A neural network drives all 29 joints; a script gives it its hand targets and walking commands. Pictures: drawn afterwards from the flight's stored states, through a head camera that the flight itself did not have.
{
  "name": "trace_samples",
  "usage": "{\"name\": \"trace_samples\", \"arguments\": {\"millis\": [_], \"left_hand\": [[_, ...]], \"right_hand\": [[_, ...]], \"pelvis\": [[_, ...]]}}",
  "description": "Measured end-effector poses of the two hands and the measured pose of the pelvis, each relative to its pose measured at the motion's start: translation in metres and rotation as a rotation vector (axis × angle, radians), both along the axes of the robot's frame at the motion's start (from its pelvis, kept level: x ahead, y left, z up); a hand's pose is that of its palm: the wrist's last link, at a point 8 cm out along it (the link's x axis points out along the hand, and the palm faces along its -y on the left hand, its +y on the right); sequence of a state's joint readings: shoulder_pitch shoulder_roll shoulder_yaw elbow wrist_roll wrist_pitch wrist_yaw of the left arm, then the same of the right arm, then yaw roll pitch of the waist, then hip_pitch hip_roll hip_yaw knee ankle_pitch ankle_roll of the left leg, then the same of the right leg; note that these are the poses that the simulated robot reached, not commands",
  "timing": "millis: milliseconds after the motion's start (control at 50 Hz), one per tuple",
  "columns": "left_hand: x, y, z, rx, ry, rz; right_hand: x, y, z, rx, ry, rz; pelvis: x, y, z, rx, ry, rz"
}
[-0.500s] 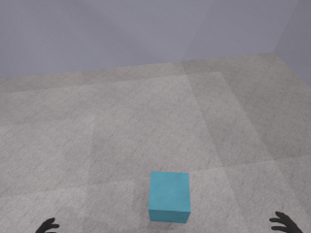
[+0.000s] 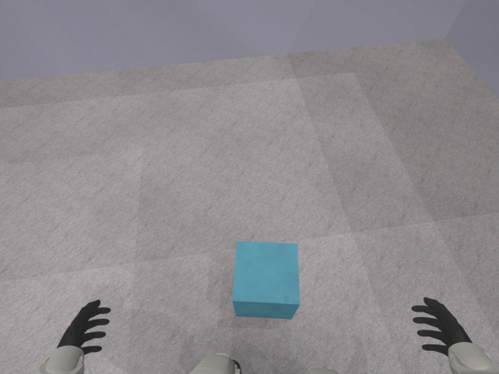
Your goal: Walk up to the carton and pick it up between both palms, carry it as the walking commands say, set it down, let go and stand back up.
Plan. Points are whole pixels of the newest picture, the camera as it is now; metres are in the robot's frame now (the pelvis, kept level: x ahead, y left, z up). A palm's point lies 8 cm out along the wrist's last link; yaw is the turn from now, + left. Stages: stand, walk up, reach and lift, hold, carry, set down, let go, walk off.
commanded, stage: reach and lift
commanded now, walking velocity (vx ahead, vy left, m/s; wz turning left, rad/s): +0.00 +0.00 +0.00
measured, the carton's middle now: (265, 281) +0.43 -0.01 -0.64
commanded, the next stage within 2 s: none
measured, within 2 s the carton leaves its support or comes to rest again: neither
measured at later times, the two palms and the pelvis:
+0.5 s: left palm (121, 297) +0.25 +0.28 -0.13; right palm (404, 289) +0.28 -0.26 -0.13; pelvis +0.00 -0.02 -0.04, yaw -2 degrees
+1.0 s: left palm (167, 241) +0.39 +0.23 -0.18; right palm (366, 247) +0.38 -0.22 -0.18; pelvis -0.04 +0.01 -0.09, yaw -3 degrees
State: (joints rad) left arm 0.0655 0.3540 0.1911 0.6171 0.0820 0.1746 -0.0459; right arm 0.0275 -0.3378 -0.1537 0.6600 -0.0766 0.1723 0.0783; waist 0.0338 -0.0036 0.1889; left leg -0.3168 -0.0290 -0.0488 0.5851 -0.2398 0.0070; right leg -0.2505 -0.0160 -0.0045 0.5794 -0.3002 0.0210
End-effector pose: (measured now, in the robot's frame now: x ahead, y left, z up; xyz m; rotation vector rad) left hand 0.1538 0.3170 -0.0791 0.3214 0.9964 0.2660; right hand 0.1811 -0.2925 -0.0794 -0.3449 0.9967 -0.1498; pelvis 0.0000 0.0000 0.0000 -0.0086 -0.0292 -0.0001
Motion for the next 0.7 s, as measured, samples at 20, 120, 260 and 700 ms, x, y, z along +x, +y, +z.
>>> {"name": "trace_samples", "arguments": {"millis": [20,120,260,700], "left_hand": [[0.004,-0.003,-0.001,-0.008,-0.002,0.004],[0.018,-0.015,-0.011,-0.037,0.012,0.012],[0.049,-0.020,-0.026,-0.050,-0.008,-0.005],[0.142,-0.054,-0.072,-0.167,-0.159,-0.031]], "right_hand": [[0.001,0.000,-0.001,0.001,0.003,-0.001],[0.011,-0.003,-0.006,0.011,-0.008,-0.015],[0.046,0.008,-0.026,0.032,-0.044,-0.022],[0.135,0.047,-0.069,0.099,-0.173,-0.009]], "pelvis": [[0.000,-0.002,-0.001,0.002,0.002,-0.004],[0.005,-0.010,-0.006,0.011,0.030,-0.025],[0.011,-0.017,-0.022,0.015,0.123,-0.031],[-0.023,-0.006,-0.062,0.003,0.395,-0.031]]}}
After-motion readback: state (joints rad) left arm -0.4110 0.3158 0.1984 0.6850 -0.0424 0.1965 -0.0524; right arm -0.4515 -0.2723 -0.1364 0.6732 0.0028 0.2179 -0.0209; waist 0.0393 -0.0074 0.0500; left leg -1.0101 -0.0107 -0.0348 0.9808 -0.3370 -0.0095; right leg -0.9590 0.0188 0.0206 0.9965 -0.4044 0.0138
